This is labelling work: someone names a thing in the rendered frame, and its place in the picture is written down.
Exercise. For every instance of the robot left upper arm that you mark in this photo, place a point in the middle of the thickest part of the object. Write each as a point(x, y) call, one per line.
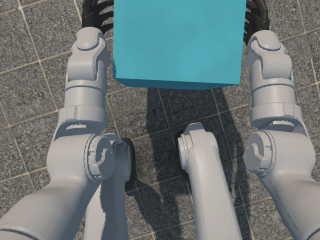
point(77, 165)

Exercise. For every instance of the robot thigh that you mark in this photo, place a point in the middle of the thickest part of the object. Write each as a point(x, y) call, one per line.
point(106, 212)
point(214, 214)

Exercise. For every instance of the carton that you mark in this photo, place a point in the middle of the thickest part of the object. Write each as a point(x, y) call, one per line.
point(178, 44)

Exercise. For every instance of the robot right thigh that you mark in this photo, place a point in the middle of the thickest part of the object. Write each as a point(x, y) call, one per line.
point(214, 214)

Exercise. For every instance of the robot left thigh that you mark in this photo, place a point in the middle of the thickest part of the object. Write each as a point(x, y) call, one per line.
point(106, 212)

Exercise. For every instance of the right robot hand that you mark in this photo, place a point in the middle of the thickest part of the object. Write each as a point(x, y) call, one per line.
point(257, 18)

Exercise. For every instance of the robot right upper arm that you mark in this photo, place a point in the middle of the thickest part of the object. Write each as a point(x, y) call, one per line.
point(283, 161)

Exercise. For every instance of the robot right forearm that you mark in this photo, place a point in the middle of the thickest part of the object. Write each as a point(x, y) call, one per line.
point(272, 86)

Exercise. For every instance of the left robot hand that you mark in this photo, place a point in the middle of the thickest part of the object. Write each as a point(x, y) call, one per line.
point(90, 14)

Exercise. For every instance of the robot left forearm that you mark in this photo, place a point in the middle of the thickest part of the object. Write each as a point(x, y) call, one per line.
point(85, 86)

